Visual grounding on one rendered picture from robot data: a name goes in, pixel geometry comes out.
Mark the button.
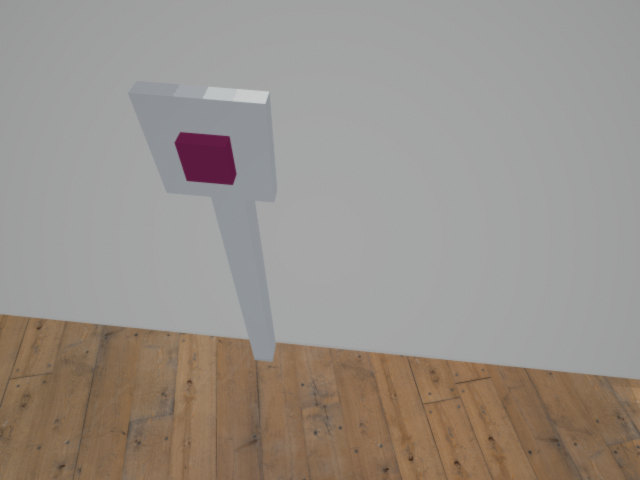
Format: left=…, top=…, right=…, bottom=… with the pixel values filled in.
left=175, top=132, right=236, bottom=185

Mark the panel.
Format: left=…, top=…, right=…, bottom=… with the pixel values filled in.
left=128, top=81, right=277, bottom=362

